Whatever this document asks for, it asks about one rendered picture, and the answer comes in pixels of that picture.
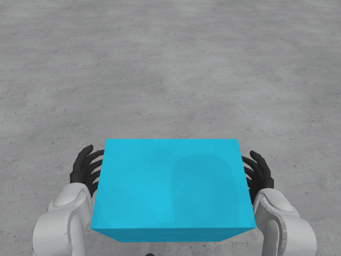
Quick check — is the right robot hand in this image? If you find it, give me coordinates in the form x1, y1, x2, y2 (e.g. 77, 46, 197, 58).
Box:
241, 150, 274, 205

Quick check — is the carton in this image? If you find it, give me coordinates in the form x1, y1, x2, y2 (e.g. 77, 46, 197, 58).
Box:
90, 139, 257, 242

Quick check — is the left robot hand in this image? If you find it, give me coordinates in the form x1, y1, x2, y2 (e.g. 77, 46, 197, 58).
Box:
70, 145, 104, 198

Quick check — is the robot left forearm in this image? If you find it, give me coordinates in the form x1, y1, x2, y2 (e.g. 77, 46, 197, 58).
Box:
31, 182, 92, 256

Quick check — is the robot right forearm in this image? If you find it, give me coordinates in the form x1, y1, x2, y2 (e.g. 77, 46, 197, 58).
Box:
253, 188, 317, 256

